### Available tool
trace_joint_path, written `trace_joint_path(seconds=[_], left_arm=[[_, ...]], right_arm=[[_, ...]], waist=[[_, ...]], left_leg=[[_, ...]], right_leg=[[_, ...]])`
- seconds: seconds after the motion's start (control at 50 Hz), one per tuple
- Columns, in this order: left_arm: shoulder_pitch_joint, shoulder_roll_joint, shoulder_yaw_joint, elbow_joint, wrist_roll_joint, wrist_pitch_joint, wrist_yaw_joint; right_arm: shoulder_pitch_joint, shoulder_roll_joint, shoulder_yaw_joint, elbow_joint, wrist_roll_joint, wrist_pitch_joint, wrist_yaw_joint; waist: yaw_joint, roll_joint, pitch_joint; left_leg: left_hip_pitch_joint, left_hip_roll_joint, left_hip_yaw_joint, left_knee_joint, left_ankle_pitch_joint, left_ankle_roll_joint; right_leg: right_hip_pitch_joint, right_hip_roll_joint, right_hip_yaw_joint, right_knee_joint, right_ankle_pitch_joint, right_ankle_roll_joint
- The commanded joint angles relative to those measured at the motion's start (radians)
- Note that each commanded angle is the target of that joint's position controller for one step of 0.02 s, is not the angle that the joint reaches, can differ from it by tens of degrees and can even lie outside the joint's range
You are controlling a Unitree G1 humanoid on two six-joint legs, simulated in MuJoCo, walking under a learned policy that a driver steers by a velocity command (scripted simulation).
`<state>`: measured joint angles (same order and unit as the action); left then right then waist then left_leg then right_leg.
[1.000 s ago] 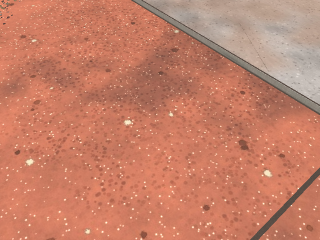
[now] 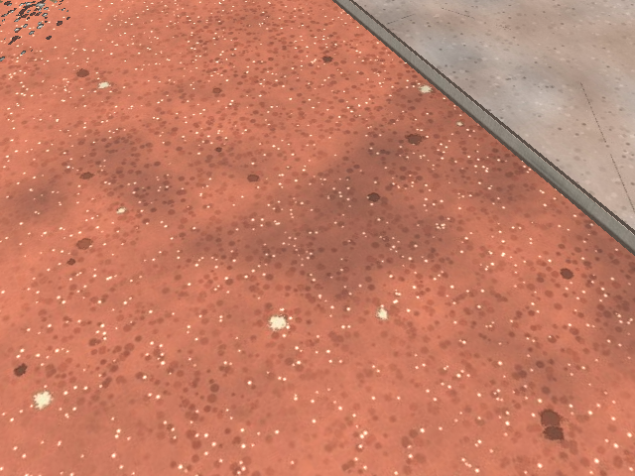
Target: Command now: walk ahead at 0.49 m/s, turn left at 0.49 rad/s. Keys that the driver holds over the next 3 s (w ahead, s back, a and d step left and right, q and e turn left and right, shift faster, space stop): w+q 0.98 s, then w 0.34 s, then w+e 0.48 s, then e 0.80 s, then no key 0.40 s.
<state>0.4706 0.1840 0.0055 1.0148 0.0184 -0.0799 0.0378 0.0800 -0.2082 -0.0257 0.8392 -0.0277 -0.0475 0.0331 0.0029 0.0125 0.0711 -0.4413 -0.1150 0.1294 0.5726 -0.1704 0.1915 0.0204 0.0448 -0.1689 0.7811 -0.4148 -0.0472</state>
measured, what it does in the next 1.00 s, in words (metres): walks ahead, turning left: right foot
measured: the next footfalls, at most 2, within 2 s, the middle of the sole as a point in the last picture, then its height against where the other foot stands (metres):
right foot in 0.54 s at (380, 454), level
left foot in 1.08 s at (228, 395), level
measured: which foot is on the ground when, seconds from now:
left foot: down 0.00-0.54, up 0.56-1.00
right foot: up 0.00-0.52, down 0.54-1.00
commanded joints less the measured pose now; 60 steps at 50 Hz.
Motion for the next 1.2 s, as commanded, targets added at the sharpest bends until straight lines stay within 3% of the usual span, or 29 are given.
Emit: trace_joint_path(seconds=[0.02,0.04,0.06,0.08,0.12,0.18,0.28,0.4,0.46,0.5,0.52,0.54,0.56,0.58,0.6,0.62,0.64,0.74,0.88,0.96,1.0,1.04,1.06,1.08,1.1,1.12,1.14,1.16,1.2], left_arm=[[-0.034,0.121,0.029,-0.173,-0.004,-0.028,-0.024],[-0.122,0.172,0.032,-0.183,0.004,-0.039,-0.031],[-0.161,0.183,0.038,-0.197,0.001,-0.045,-0.038],[-0.183,0.17,0.037,-0.204,0.011,-0.035,-0.035],[-0.154,0.131,0.027,-0.2,0.034,0.01,-0.037],[-0.224,0.119,0.025,-0.242,0.033,0.037,-0.042],[-0.434,0.138,0.029,-0.321,0.025,0.048,-0.049],[-0.614,0.138,0.014,-0.397,0.017,0.035,-0.063],[-0.583,0.158,0.015,-0.41,0.007,0.019,-0.062],[-0.387,0.205,0.034,-0.354,0.0,0.007,-0.046],[-0.236,0.243,0.05,-0.319,0.006,-0.006,-0.031],[-0.065,0.315,0.068,-0.309,0.031,-0.011,-0.01],[-0.093,0.381,0.083,-0.318,0.045,0.003,-0.009],[-0.15,0.294,0.081,-0.321,0.026,0.015,-0.016],[-0.216,0.203,0.06,-0.331,0.016,0.014,-0.02],[-0.247,0.164,0.05,-0.324,0.018,0.011,-0.026],[-0.237,0.156,0.046,-0.311,0.017,0.006,-0.027],[-0.161,0.157,0.051,-0.252,-0.005,-0.034,-0.041],[-0.089,0.173,0.055,-0.204,0.0,-0.028,-0.04],[-0.024,0.206,0.063,-0.17,0.001,-0.014,-0.027],[0.001,0.219,0.064,-0.15,0.003,0.0,-0.02],[0.017,0.245,0.066,-0.132,0.006,0.016,-0.017],[0.011,0.247,0.063,-0.133,0.0,0.023,-0.017],[0.001,0.223,0.052,-0.159,-0.002,0.022,-0.02],[0.057,0.093,0.021,-0.226,-0.014,0.016,-0.046],[-0.049,0.209,0.053,-0.233,-0.006,0.016,-0.04],[-0.143,0.204,0.053,-0.262,-0.017,0.009,-0.042],[-0.146,0.182,0.043,-0.257,-0.02,0.0,-0.044],[-0.083,0.163,0.042,-0.219,0.008,0.026,-0.049]], right_arm=[[0.343,-0.275,-0.088,0.062,0.023,0.02,-0.016],[0.264,-0.21,-0.079,0.038,0.028,0.021,-0.021],[0.213,-0.158,-0.066,0.035,0.024,0.021,-0.023],[0.194,-0.126,-0.055,0.04,0.017,0.011,-0.023],[0.196,-0.136,-0.051,0.04,0.022,-0.013,-0.027],[0.248,-0.18,-0.059,0.051,0.026,-0.03,-0.027],[0.386,-0.178,-0.06,0.065,0.03,-0.017,-0.03],[0.472,-0.188,-0.061,0.06,0.012,-0.011,-0.045],[0.43,-0.209,-0.068,0.041,0.007,-0.012,-0.055],[0.353,-0.233,-0.073,0.018,0.01,-0.02,-0.049],[0.327,-0.234,-0.072,0.011,0.021,-0.03,-0.036],[0.342,-0.16,-0.053,-0.021,0.034,-0.041,-0.029],[0.481,-0.084,-0.038,-0.04,0.061,-0.032,-0.033],[0.453,-0.183,-0.048,-0.013,0.019,-0.016,-0.044],[0.364,-0.19,-0.054,-0.017,0.008,-0.009,-0.035],[0.318,-0.172,-0.052,-0.026,0.006,-0.006,-0.025],[0.3,-0.16,-0.052,-0.031,-0.002,0.003,-0.015],[0.22,-0.116,-0.041,-0.08,-0.011,0.04,0.019],[-0.033,-0.079,-0.014,-0.177,-0.005,0.03,0.046],[-0.143,-0.084,-0.007,-0.223,-0.011,0.03,0.054],[-0.144,-0.089,-0.009,-0.23,-0.019,0.03,0.046],[-0.034,-0.109,-0.02,-0.197,-0.025,0.023,0.033],[0.119,-0.129,-0.034,-0.145,-0.031,0.013,0.023],[0.29,-0.189,-0.057,-0.093,-0.045,0.006,0.006],[0.308,-0.29,-0.078,-0.097,-0.035,0.007,-0.011],[0.379,-0.285,-0.083,-0.103,-0.003,0.02,-0.026],[0.309,-0.259,-0.077,-0.08,0.006,0.02,-0.036],[0.256,-0.207,-0.063,-0.072,0.013,0.011,-0.035],[0.183,-0.144,-0.042,-0.065,0.017,-0.007,-0.032]], waist=[[-0.098,0.171,-0.34],[-0.088,0.016,-0.175],[-0.041,-0.051,-0.043],[0.004,-0.113,0.002],[0.043,-0.111,0.005],[0.03,-0.039,-0.007],[-0.066,0.031,-0.02],[-0.125,0.067,-0.013],[-0.087,0.09,-0.023],[0.009,0.082,-0.1],[0.088,0.033,-0.183],[0.134,-0.077,-0.344],[0.043,-0.309,-0.432],[0.025,-0.17,-0.321],[0.02,-0.064,-0.177],[0.009,-0.03,-0.107],[0.0,-0.066,-0.08],[-0.022,-0.112,-0.056],[0.02,-0.095,-0.004],[0.05,-0.089,0.023],[0.043,-0.093,0.009],[-0.007,-0.113,-0.065],[-0.073,-0.088,-0.148],[-0.144,-0.021,-0.258],[-0.081,0.23,-0.382],[-0.148,0.086,-0.414],[-0.116,0.052,-0.253],[-0.071,0.025,-0.16],[0.015,0.011,-0.097]], left_leg=[[0.764,0.435,-0.855,-0.22,0.012,0.326],[0.617,0.419,-0.792,-0.332,-0.205,0.278],[0.432,0.389,-0.716,-0.387,-0.199,0.225],[0.323,0.342,-0.648,-0.394,-0.074,0.181],[0.191,0.273,-0.527,-0.399,0.088,0.142],[0.156,0.209,-0.436,-0.401,0.222,0.108],[0.325,0.187,-0.456,-0.363,0.29,0.017],[0.499,0.205,-0.513,-0.276,0.421,0.034],[0.481,0.224,-0.543,-0.221,0.492,0.01],[0.387,0.186,-0.528,-0.073,0.644,-0.039],[0.305,0.128,-0.481,0.116,0.599,-0.064],[0.172,0.078,-0.403,0.384,0.258,-0.078],[-0.119,-0.063,-0.287,0.629,-0.422,-0.11],[-0.213,0.044,-0.269,0.713,-0.33,-0.1],[-0.203,0.081,-0.253,0.693,-0.22,-0.105],[-0.181,0.109,-0.239,0.654,-0.167,-0.114],[-0.16,0.133,-0.23,0.626,-0.151,-0.12],[-0.213,0.161,-0.201,0.601,-0.068,-0.13],[-0.23,0.168,-0.112,0.274,0.176,-0.135],[-0.197,0.158,-0.045,0.113,0.104,-0.1],[-0.13,0.117,-0.013,0.056,0.002,-0.068],[0.039,0.043,0.005,0.009,-0.09,-0.025],[0.24,0.01,-0.003,-0.069,-0.053,0.003],[0.519,0.135,-0.171,-0.096,-0.103,0.048],[0.857,0.484,-0.696,-0.141,-0.088,0.181],[0.824,0.516,-0.835,-0.243,-0.014,0.199],[0.711,0.463,-0.629,-0.253,0.114,0.164],[0.555,0.416,-0.521,-0.279,0.231,0.126],[0.373,0.325,-0.377,-0.335,0.308,0.062]], right_leg=[[-0.732,0.028,0.231,0.839,-0.081,0.009],[-0.792,-0.046,0.254,0.739,0.032,-0.004],[-0.757,-0.08,0.238,0.633,0.082,-0.004],[-0.695,-0.111,0.242,0.55,0.095,0.01],[-0.583,-0.141,0.232,0.435,0.097,0.044],[-0.586,-0.151,0.191,0.294,0.195,0.077],[-0.727,-0.132,0.182,0.087,0.397,0.097],[-0.772,-0.07,0.178,-0.091,0.363,0.085],[-0.612,-0.04,0.193,-0.213,0.33,0.054],[-0.296,0.008,0.181,-0.291,0.276,0.017],[-0.073,-0.043,0.218,-0.339,0.308,-0.015],[0.169,-0.287,0.447,-0.349,0.086,-0.058],[0.344,-0.525,0.901,-0.449,0.065,-0.184],[0.215,-0.486,0.942,-0.481,-0.086,-0.189],[0.06,-0.427,0.758,-0.51,-0.058,-0.159],[-0.042,-0.373,0.612,-0.535,0.076,-0.134],[-0.097,-0.334,0.509,-0.553,0.18,-0.114],[-0.135,-0.303,0.283,-0.609,0.465,-0.109],[-0.114,-0.265,0.067,-0.622,0.578,-0.083],[-0.003,-0.307,0.023,-0.594,0.637,-0.074],[0.047,-0.318,-0.009,-0.512,0.841,-0.067],[0.065,-0.323,-0.035,-0.314,1.111,-0.064],[0.001,-0.307,-0.061,-0.129,1.082,-0.052],[-0.202,-0.282,-0.065,0.127,0.802,-0.032],[-0.642,-0.116,-0.055,0.488,-0.119,0.025],[-0.727,-0.068,0.121,0.611,-0.118,0.027],[-0.783,-0.124,0.162,0.585,0.007,0.015],[-0.728,-0.151,0.163,0.493,0.064,0.011],[-0.586,-0.179,0.17,0.378,0.09,0.023]])
Over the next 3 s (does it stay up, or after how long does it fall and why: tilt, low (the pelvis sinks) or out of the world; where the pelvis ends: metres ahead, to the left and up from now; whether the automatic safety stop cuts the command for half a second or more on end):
stays up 0.99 0.39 0.03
